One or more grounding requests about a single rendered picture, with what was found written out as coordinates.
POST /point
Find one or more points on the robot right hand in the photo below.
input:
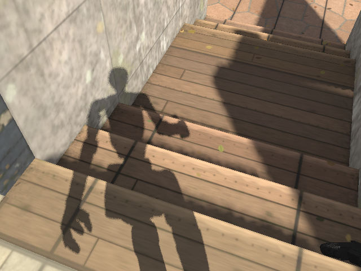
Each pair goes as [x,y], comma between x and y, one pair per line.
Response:
[343,250]

